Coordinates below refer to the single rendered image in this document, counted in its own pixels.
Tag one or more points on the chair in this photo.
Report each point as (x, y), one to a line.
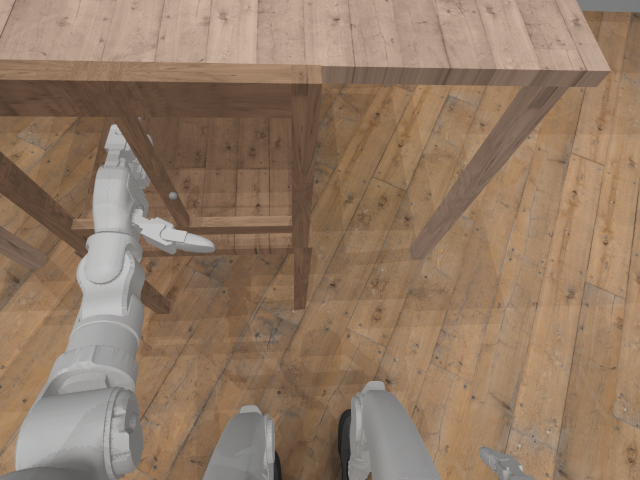
(236, 142)

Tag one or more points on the left robot hand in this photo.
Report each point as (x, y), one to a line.
(118, 190)

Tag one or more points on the right robot hand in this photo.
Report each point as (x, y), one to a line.
(505, 466)

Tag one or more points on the robot left upper arm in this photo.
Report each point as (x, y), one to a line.
(88, 435)

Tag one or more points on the robot right foot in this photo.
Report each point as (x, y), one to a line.
(344, 442)

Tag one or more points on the left robot thigh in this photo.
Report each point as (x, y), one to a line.
(245, 446)

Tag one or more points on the table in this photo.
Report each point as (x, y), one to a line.
(545, 46)

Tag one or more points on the left robot forearm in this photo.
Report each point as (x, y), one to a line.
(105, 337)

